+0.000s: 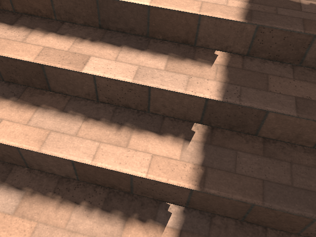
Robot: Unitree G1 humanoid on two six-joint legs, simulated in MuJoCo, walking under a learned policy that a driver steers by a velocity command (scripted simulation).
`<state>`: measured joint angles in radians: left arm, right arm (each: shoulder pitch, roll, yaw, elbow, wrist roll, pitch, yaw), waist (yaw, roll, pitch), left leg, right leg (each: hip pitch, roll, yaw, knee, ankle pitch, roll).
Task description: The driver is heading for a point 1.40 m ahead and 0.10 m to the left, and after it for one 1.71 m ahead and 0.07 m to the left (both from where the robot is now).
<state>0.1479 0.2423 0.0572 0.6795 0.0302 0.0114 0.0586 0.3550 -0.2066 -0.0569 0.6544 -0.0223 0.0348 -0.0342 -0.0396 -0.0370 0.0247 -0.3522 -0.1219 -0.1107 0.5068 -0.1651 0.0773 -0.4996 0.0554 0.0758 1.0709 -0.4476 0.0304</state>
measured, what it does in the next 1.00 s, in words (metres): climbs: right foot, then left foot 0.15 m higher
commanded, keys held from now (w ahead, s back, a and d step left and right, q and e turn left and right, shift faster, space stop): q+shift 0.26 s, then w+q+shift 0.08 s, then w+shift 0.02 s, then w+e+shift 0.64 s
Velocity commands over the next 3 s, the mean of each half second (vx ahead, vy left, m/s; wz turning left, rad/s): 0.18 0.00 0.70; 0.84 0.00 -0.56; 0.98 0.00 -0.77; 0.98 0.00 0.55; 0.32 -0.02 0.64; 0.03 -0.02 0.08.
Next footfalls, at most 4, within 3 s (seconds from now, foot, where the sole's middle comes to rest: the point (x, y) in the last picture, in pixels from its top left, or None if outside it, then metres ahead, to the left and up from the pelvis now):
0.28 right None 0.09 -0.12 -0.77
0.86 left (71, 230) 0.46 0.29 -0.62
1.36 right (119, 137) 0.76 0.13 -0.47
1.72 left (117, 51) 1.09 0.14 -0.31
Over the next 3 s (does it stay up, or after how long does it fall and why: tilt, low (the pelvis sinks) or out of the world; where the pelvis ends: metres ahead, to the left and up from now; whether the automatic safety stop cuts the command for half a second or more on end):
stays up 1.59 0.02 0.61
